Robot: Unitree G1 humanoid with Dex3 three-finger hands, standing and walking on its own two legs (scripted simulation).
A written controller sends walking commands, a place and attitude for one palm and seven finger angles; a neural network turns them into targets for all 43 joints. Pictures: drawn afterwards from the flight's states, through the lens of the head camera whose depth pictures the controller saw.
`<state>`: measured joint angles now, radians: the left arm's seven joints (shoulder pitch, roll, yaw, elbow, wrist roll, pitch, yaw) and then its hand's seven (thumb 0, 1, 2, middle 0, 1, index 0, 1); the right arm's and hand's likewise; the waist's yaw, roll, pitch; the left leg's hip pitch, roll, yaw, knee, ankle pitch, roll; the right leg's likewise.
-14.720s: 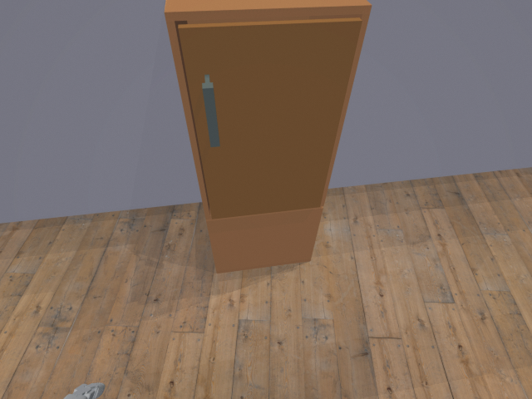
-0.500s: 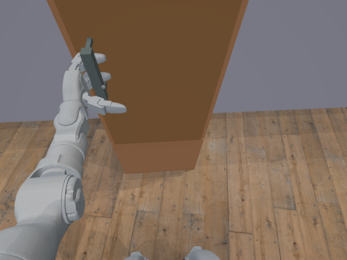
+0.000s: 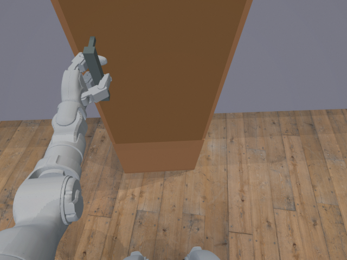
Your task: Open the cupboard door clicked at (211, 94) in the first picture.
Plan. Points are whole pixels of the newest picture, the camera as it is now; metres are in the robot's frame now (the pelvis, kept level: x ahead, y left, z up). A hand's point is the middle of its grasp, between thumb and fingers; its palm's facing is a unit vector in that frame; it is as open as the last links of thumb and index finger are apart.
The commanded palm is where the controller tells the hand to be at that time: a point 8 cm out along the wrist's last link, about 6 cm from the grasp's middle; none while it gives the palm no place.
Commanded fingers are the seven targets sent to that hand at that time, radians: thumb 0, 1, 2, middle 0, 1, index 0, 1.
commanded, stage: close the thumb around the handle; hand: left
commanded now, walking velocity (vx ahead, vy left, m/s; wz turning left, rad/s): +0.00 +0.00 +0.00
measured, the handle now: (99, 70) +0.55 +0.15 +0.10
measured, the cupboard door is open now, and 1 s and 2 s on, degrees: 0 38 42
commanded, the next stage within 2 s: pull the door open along its arc in 0.12 s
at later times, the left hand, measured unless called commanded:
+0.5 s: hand (107, 98) +0.46 +0.12 +0.10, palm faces +0.00 -1.00 +0.01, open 6.0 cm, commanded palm +0.40 +0.17 +0.10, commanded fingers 0.00 0.90 0.90 -0.40 -1.35 -0.40 -1.35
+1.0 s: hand (155, 158) +0.30 +0.02 +0.10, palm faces +0.25 -0.97 -0.03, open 6.3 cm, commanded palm +0.22 +0.06 +0.10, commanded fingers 0.00 0.90 0.90 -0.40 -1.35 -0.40 -1.35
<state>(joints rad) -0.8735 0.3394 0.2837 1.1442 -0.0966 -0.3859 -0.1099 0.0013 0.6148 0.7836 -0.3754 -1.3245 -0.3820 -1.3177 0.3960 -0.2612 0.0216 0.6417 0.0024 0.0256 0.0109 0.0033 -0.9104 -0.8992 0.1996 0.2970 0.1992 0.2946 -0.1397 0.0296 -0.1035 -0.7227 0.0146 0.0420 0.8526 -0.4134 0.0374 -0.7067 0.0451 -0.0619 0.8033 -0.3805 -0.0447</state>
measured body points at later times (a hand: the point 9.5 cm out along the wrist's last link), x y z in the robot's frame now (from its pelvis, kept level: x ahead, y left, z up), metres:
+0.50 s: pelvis +0.01 +0.00 +0.01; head +0.07 -0.01 +0.45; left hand +0.45 +0.18 +0.10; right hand +0.03 -0.25 -0.12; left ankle -0.01 +0.09 -0.70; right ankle +0.00 -0.09 -0.70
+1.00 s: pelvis +0.01 -0.03 +0.01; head +0.01 -0.04 +0.46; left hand +0.28 +0.07 +0.11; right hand +0.22 -0.21 -0.07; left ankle -0.01 +0.09 -0.70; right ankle +0.00 -0.09 -0.70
